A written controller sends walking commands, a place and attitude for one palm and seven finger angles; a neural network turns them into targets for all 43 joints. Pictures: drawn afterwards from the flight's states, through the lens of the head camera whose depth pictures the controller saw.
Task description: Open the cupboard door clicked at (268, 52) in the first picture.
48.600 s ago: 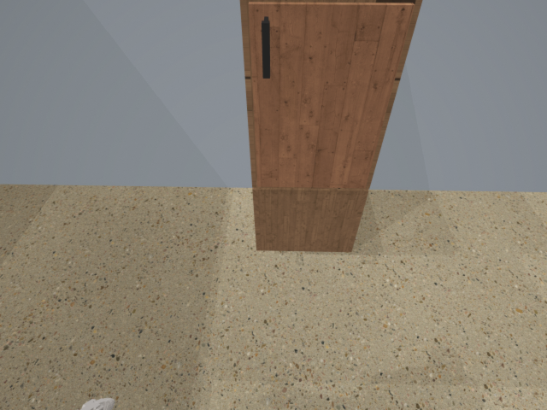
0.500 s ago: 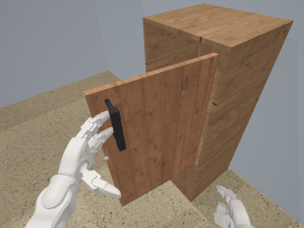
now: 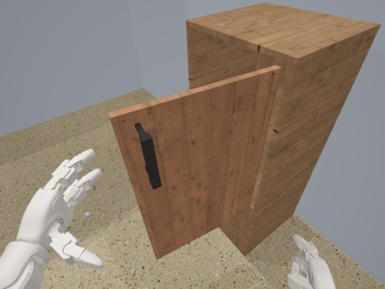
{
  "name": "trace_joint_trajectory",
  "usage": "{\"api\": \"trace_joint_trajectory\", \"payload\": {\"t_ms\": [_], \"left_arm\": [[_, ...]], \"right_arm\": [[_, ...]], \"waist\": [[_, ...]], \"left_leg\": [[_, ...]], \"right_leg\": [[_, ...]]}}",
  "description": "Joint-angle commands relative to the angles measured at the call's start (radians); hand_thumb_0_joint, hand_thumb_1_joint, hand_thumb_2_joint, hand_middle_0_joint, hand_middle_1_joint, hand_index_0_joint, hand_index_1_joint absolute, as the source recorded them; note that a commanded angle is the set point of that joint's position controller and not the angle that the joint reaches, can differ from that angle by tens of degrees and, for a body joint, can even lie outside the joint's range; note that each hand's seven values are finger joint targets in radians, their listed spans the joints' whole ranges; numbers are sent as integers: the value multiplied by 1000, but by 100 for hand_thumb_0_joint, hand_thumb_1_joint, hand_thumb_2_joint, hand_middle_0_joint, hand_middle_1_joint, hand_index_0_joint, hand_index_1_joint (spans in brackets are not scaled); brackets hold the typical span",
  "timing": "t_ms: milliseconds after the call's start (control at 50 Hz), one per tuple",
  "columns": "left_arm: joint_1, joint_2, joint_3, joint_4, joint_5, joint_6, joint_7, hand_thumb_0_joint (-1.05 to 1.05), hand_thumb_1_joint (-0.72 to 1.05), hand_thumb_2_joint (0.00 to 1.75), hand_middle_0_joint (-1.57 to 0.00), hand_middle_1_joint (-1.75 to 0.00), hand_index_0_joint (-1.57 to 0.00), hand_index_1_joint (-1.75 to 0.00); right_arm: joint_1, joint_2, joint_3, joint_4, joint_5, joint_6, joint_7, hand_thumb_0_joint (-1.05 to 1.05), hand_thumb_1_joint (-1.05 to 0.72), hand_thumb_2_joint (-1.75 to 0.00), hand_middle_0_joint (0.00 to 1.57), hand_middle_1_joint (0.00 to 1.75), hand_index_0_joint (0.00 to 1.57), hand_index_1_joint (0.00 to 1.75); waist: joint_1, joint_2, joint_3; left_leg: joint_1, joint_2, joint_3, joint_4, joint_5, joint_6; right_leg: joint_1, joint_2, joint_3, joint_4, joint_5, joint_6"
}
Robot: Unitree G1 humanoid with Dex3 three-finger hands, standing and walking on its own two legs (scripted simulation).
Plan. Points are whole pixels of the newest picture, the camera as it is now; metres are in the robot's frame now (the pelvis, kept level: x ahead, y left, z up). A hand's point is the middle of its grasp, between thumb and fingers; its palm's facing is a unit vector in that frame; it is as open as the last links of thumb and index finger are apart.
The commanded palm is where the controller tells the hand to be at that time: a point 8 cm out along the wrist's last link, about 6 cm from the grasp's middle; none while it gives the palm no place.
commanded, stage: draw the hand back to the body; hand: left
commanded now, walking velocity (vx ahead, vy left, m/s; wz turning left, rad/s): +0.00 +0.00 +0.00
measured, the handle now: (147, 156) +0.32 +0.12 +0.16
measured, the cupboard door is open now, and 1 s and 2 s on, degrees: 82 82 82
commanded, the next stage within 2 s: step back with the hand held close in 1.66 s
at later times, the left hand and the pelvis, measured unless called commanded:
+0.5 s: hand (70, 218) +0.18 +0.22 +0.15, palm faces -0.03 -0.99 -0.10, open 16.3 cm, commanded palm +0.15 +0.27 +0.16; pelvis -0.01 +0.03 +0.00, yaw +0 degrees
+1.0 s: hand (52, 203) +0.20 +0.26 +0.16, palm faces +0.39 -0.83 -0.40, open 12.5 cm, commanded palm +0.16 +0.30 +0.17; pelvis +0.01 +0.02 +0.01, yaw -1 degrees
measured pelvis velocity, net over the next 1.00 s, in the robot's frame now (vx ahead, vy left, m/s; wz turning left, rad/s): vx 0.01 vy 0.02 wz -0.02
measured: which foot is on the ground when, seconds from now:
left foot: down 0.00-1.00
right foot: down 0.00-1.00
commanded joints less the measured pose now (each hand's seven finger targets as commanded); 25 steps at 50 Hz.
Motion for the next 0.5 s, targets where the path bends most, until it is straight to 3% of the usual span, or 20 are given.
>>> {"api": "trace_joint_trajectory", "payload": {"t_ms": [0,60,80,140,180,240,280,320,380,460,480], "left_arm": [[-158,127,50,-227,-24,-82,-10,0,-50,30,-15,-30,-15,-30],[-128,125,60,-204,-17,-75,7,0,-50,30,-15,-30,-15,-30],[-126,156,85,-198,-9,-75,17,0,-50,30,-15,-30,-15,-30],[-123,144,82,-240,5,-67,35,0,-50,30,-15,-30,-15,-30],[-135,170,102,-234,10,-62,44,0,-50,30,-15,-30,-15,-30],[-141,124,58,-262,5,-62,34,0,-50,30,-15,-30,-15,-30],[-161,139,57,-263,5,-60,27,0,-50,30,-15,-30,-15,-30],[-174,108,26,-255,5,-50,18,0,-50,30,-15,-30,-15,-30],[-177,139,52,-225,9,-34,18,0,-50,30,-15,-30,-15,-30],[-178,143,64,-254,16,-17,20,0,-50,30,-15,-30,-15,-30],[-184,171,87,-238,18,-13,26,0,-47,32,-15,-30,-15,-30]], "right_arm": [[-169,-88,-30,-175,4,-110,-2,0,-90,-90,20,30,20,30],[-165,-86,-29,-171,3,-127,0,0,-90,-90,20,30,20,30],[-166,-89,-32,-162,3,-127,1,0,-90,-90,20,30,20,30],[-168,-78,-26,-175,1,-125,5,0,-90,-90,20,30,20,30],[-170,-81,-26,-167,1,-123,4,0,-90,-90,20,30,20,30],[-171,-78,-19,-174,2,-128,5,0,-90,-90,20,30,20,30],[-170,-86,-21,-167,4,-133,3,0,-90,-90,20,30,20,30],[-172,-85,-18,-167,5,-136,3,0,-90,-90,20,30,20,30],[-173,-93,-20,-156,4,-140,-1,0,-90,-90,20,30,20,30],[-176,-87,-19,-166,5,-132,0,0,-90,-90,20,30,20,30],[-178,-90,-18,-160,3,-130,-1,0,-90,-90,20,30,20,30]], "waist": [[-6,-59,-41],[3,-89,-22],[7,-63,-19],[15,-19,-30],[14,-29,-20],[5,-5,-21],[0,-18,-25],[-6,-10,-8],[-3,-50,2],[5,-28,-30],[8,-17,-19]], "left_leg": [[-16,-47,4,-66,198,52],[-30,-46,-2,-82,183,50],[-30,-44,1,-80,181,48],[-30,-47,-2,-106,173,44],[-35,-43,-5,-108,170,43],[-25,-45,-11,-121,162,41],[-22,-42,-13,-118,159,41],[-24,-42,-20,-131,135,40],[-34,-38,-29,-135,115,40],[-27,-40,-31,-142,141,37],[-32,-39,-30,-142,136,35]], "right_leg": [[-21,-25,73,-114,155,35],[-33,-17,52,-107,131,33],[-30,-18,59,-111,123,28],[-25,-14,33,-99,113,23],[-22,-12,34,-104,106,19],[-30,-8,21,-102,99,20],[-25,-6,23,-104,98,19],[-43,-4,13,-103,74,22],[-48,-2,15,-109,52,22],[-35,-3,7,-95,76,21],[-33,-5,11,-99,71,18]]}}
